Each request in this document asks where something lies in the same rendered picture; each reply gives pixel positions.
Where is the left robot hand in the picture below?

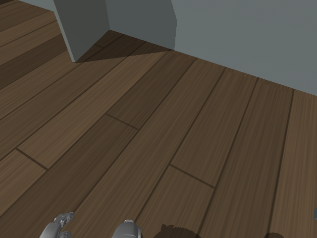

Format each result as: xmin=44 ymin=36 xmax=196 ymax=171
xmin=39 ymin=212 xmax=75 ymax=238

